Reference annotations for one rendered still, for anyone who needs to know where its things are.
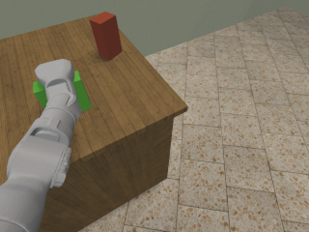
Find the left robot hand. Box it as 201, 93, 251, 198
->
35, 59, 74, 87

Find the left robot forearm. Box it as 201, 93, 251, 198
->
7, 76, 82, 179

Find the sponge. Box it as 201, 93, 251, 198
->
33, 71, 92, 112

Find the table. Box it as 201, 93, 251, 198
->
0, 13, 188, 232

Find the robot left upper arm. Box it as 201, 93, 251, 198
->
0, 135, 72, 232

